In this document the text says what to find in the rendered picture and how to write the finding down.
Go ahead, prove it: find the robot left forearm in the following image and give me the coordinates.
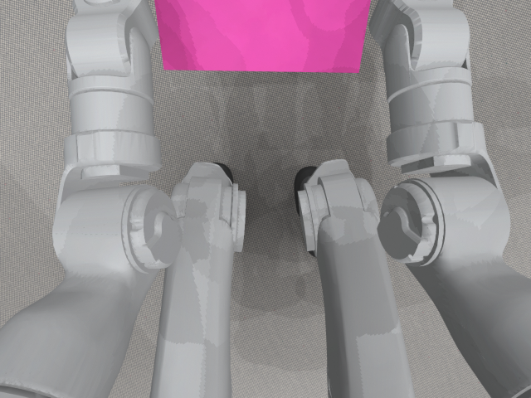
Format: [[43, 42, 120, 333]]
[[52, 0, 162, 249]]

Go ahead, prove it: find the robot right thigh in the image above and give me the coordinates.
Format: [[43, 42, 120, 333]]
[[298, 172, 416, 398]]

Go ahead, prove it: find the left robot upper arm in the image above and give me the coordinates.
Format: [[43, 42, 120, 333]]
[[0, 184, 183, 398]]

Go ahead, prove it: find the robot right forearm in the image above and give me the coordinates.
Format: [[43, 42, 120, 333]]
[[369, 0, 507, 204]]

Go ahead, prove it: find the robot right shin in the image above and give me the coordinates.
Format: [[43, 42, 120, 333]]
[[307, 159, 380, 222]]

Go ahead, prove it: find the carton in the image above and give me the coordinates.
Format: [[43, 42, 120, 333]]
[[154, 0, 371, 73]]

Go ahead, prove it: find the right robot upper arm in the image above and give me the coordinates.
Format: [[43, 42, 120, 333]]
[[377, 176, 531, 398]]

